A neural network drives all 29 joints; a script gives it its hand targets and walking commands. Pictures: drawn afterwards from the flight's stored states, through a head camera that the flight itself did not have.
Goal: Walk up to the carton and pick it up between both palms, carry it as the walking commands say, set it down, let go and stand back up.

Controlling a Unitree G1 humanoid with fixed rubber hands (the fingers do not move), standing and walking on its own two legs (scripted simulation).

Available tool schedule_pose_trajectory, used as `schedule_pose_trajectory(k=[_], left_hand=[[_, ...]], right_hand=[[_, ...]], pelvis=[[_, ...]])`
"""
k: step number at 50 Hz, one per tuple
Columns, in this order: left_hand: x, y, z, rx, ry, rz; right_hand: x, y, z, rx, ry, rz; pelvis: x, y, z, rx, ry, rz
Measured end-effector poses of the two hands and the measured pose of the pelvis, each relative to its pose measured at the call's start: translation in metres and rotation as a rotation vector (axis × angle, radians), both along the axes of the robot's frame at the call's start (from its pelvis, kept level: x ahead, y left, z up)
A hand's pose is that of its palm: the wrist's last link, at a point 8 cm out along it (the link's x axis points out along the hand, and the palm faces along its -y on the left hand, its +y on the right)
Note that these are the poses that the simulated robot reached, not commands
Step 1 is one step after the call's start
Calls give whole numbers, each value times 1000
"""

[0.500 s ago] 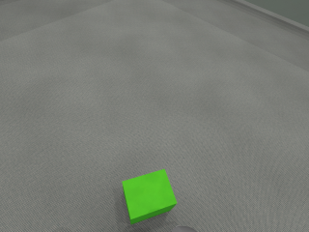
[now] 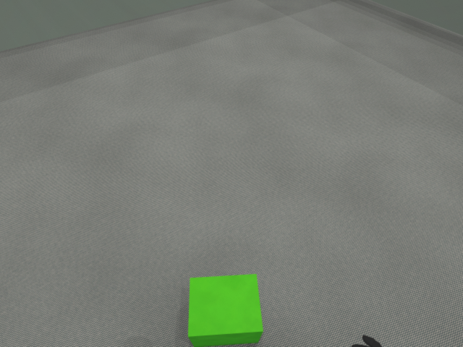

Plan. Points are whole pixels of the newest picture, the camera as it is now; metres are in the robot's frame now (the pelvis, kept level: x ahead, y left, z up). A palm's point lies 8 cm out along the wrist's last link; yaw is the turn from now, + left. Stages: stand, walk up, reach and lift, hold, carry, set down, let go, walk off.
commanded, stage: walk up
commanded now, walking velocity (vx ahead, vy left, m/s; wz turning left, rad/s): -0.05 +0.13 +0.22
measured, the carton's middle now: (224, 311) +0.36 +0.05 -0.67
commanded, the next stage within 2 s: stand in 1.42 s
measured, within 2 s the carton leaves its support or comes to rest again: neither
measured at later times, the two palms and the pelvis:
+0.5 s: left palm out of the picture +0.01 +0.33 -0.14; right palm out of the picture +0.07 -0.13 -0.13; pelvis -0.01 +0.08 +0.00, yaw +2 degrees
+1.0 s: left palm out of the picture +0.00 +0.28 -0.14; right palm out of the picture +0.00 -0.16 -0.14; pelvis +0.00 +0.06 +0.01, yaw +3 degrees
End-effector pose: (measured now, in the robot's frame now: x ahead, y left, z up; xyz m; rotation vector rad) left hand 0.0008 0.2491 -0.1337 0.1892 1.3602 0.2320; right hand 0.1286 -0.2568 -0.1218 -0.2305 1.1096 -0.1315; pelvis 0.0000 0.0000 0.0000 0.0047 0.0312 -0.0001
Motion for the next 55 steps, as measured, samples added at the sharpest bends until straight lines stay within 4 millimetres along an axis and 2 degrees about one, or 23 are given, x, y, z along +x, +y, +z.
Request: schedule_pose_trajectory(k=[3,6,10,12,14,17,21,25,29,33,37,44,55], left_hand=[[-23,8,-6,2,34,60],[-48,26,-10,12,79,111],[-67,60,-21,0,132,132],[-67,73,-25,-11,140,126],[-58,81,-21,-26,126,119],[-42,84,-14,-49,97,92],[-18,85,-7,-61,58,48],[5,82,-6,-50,15,7],[26,72,-7,-35,-41,-24],[34,59,0,-46,-65,-40],[34,50,0,-57,-64,-43],[17,38,-6,-75,-20,-14],[-22,24,-6,-72,66,51]], right_hand=[[23,16,3,-3,-2,65],[40,36,6,-9,-11,123],[49,68,4,-15,-48,152],[40,83,3,-20,-47,149],[22,96,6,-10,-9,135],[-5,109,9,5,32,92],[-34,119,3,25,72,43],[-62,124,-9,51,111,-12],[-92,118,-24,72,182,-59],[-118,113,-26,80,251,-88],[-134,108,-25,77,297,-107],[-137,100,-21,58,325,-103],[-115,99,-26,77,301,-67]], pelvis=[[-2,6,-3,-9,8,20],[-5,18,-5,-11,13,40],[-7,46,-14,-16,11,59],[-7,58,-14,-27,3,68],[-7,63,-6,-25,-9,63],[-7,72,4,-42,-19,65],[-7,82,8,-37,-22,51],[-6,85,5,-9,-29,31],[-6,80,-1,18,-38,11],[-3,79,3,1,-44,35],[-1,76,5,3,-47,38],[0,67,6,5,-42,50],[3,58,5,6,-40,67]])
